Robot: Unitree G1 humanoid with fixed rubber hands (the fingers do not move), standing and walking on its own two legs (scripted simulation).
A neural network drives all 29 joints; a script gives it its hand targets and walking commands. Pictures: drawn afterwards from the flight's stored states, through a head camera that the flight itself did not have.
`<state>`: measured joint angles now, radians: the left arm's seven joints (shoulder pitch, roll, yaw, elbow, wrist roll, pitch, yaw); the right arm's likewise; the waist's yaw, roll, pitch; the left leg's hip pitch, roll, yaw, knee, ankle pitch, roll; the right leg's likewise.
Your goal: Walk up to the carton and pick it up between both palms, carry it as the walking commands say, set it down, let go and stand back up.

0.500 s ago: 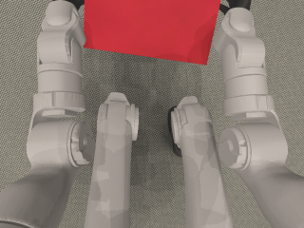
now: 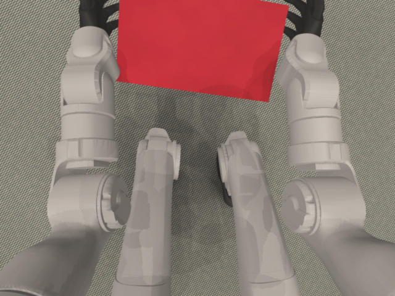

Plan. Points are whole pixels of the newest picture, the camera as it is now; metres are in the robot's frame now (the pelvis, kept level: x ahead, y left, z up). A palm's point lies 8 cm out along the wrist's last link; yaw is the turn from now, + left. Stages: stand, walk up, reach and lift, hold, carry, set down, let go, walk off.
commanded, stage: reach and lift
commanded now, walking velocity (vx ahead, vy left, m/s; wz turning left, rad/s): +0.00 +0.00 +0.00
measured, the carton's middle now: (196, 51) +0.51 +0.02 -0.16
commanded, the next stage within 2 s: none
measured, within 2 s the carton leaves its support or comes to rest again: neither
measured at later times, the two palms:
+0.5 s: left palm (70, 14) +0.49 +0.18 +0.00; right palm (333, 25) +0.49 -0.14 +0.01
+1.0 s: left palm out of the picture +0.48 +0.18 +0.11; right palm out of the picture +0.47 -0.14 +0.11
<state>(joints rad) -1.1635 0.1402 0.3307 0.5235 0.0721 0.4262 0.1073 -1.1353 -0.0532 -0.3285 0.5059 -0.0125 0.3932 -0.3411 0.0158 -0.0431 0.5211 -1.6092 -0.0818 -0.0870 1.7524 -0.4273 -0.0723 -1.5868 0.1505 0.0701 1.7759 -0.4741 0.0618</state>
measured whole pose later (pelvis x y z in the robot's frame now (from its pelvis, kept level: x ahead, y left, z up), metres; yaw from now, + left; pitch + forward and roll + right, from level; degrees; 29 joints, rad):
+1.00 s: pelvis +0.05 -0.01 +0.12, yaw +0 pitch +22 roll +0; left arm -0.84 0.04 0.35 0.71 0.17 0.44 0.08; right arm -0.81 0.06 -0.35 0.69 -0.13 0.41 -0.31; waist 0.02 -0.04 -0.03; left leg -1.30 -0.07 -0.11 1.29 -0.36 -0.06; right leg -1.29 0.13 0.10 1.31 -0.39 0.03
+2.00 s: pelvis +0.16 +0.00 +0.27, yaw +2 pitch +1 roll +0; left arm -0.25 -0.11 0.32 0.45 0.25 0.53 -0.02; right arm -0.22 0.13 -0.26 0.42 -0.24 0.54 0.01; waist -0.01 0.00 -0.15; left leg -0.29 -0.05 -0.14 0.51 -0.24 -0.01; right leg -0.26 0.06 0.13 0.52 -0.28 0.00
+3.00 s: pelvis +0.16 +0.01 +0.28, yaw +0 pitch -6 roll +0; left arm -0.29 -0.14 0.30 0.26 0.29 0.74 -0.01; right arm -0.29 0.12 -0.25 0.32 -0.29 0.71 0.06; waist 0.00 -0.02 -0.03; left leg -0.07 -0.04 -0.11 0.34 -0.17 0.00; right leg -0.06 0.04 0.15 0.37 -0.21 0.00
